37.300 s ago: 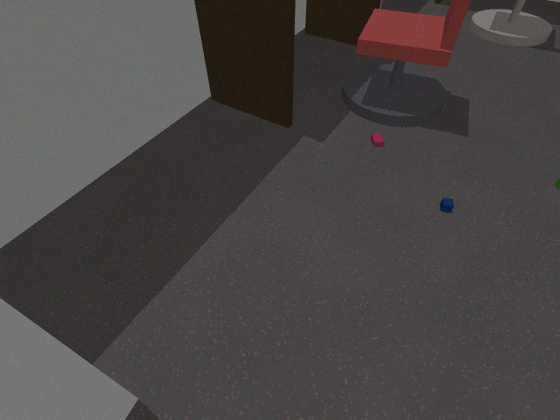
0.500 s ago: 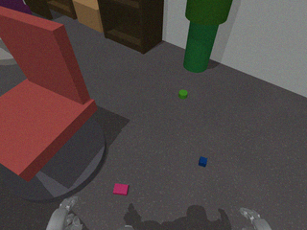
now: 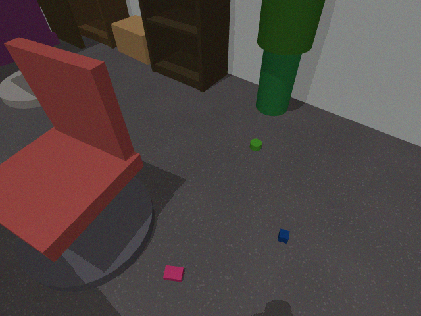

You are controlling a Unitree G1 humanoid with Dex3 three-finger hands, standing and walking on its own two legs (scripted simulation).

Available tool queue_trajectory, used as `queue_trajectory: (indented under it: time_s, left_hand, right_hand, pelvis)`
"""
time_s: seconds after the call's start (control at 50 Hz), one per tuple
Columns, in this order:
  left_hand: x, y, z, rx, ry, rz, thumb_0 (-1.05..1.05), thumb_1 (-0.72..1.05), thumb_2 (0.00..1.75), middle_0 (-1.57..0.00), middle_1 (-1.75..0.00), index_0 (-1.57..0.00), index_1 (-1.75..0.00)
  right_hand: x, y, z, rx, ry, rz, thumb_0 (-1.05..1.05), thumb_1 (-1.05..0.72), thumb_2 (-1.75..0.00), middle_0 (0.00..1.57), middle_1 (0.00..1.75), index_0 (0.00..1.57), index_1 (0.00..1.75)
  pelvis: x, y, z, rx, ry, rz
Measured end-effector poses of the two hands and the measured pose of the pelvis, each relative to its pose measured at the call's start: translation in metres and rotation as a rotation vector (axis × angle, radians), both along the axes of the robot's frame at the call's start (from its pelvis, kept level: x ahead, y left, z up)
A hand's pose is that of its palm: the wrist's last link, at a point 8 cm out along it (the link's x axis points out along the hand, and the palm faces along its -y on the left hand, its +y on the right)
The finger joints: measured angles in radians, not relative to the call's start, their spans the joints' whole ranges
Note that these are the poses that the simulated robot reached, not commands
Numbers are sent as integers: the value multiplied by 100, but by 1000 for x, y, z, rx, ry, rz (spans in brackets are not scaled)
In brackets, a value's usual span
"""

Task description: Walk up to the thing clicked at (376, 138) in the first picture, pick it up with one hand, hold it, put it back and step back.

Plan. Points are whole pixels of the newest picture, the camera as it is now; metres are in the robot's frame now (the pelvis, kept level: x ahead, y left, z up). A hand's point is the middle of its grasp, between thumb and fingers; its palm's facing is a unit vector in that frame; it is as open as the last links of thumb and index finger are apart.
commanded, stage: stand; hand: left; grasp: from above
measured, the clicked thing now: (173, 273) +0.45 +0.21 -0.76
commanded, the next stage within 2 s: step back in 1.84 s
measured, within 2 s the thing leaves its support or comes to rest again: neither
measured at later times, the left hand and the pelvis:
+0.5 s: hand out of the picture +0.05 +0.23 -0.16, palm faces +0.02 -0.94 -0.34, open 7.4 cm; pelvis +0.01 -0.01 +0.01, yaw +0 degrees
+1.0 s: hand out of the picture +0.10 +0.23 -0.15, palm faces +0.01 -0.94 -0.34, open 7.4 cm; pelvis +0.02 -0.01 +0.01, yaw +0 degrees
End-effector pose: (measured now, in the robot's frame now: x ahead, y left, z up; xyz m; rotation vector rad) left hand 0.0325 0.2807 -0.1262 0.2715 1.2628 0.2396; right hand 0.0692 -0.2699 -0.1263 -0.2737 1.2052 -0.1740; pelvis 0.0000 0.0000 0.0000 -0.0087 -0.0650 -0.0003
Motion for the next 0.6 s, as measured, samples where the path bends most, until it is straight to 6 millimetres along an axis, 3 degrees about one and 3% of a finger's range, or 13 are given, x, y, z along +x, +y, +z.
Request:
queue_trajectory:
  time_s: [0.3,0.6]
  left_hand:
    - [-1,1,7,17,33,3,0,90,89,-20,-30,-21,-30]
    - [28,-6,9,7,18,-11,0,90,89,-20,-30,-21,-30]
  right_hand:
    - [-8,-20,4,-17,51,-16,0,-90,-90,20,30,20,30]
    - [1,-28,6,-23,67,-15,0,-90,-90,20,30,20,30]
  pelvis:
    - [0,-8,6,1,-2,6]
    - [12,-13,8,2,9,0]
